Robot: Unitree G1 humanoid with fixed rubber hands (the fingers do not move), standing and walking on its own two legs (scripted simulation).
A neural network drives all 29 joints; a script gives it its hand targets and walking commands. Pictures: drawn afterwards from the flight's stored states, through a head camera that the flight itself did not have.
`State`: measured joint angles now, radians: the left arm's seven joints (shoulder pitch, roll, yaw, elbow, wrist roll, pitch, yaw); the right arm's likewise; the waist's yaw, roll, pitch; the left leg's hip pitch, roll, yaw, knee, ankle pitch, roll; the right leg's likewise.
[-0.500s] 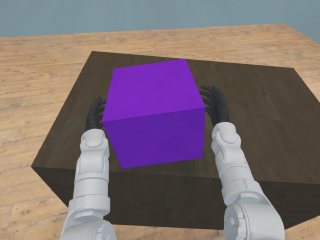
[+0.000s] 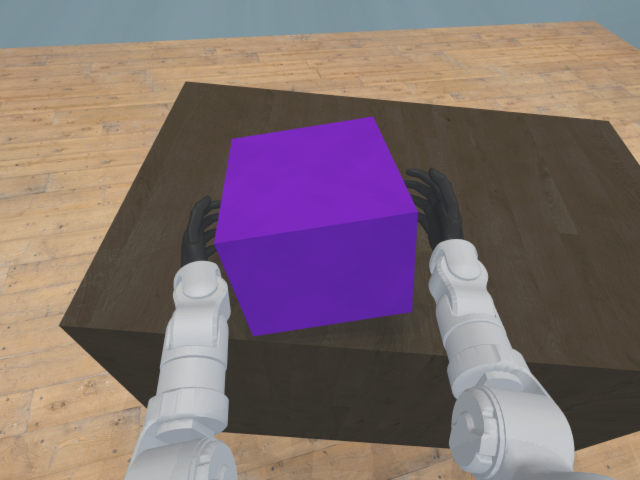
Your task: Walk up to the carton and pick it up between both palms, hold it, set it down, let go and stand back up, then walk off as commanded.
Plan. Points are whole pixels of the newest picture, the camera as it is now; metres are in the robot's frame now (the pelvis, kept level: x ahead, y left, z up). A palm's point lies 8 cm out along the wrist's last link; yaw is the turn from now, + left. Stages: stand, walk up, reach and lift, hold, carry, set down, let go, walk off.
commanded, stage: set down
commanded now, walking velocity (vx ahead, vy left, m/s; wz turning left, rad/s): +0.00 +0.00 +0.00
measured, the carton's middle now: (316, 220) +0.47 +0.01 +0.03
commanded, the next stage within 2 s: none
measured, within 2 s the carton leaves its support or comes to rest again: neither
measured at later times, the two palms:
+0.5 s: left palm (207, 248) +0.38 +0.15 +0.07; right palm (448, 227) +0.41 -0.16 +0.09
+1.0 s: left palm (212, 238) +0.39 +0.15 +0.07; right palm (450, 228) +0.42 -0.17 +0.08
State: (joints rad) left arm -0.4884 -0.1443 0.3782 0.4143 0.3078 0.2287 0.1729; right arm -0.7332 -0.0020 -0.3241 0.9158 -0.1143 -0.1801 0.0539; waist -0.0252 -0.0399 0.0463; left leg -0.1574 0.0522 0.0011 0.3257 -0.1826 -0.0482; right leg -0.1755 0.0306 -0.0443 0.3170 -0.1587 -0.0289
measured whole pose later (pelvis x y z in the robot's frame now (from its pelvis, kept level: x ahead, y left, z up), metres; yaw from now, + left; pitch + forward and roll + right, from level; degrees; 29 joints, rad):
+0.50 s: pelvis +0.00 +0.00 +0.00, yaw +0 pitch +5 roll +0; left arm -0.57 -0.15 0.38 0.52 0.31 0.18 0.19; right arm -0.80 -0.05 -0.44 1.02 -0.21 -0.18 0.11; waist 0.00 -0.03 0.00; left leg -0.23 0.05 0.00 0.33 -0.17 -0.05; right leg -0.26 0.03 -0.05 0.34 -0.16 -0.03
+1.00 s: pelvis +0.00 -0.01 +0.00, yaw +0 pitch +8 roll +0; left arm -0.61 -0.15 0.38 0.53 0.33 0.14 0.19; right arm -0.82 -0.07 -0.50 1.04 -0.27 -0.17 0.15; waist 0.01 -0.03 -0.03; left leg -0.29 0.05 0.00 0.33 -0.17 -0.05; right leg -0.32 0.03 -0.05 0.34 -0.16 -0.03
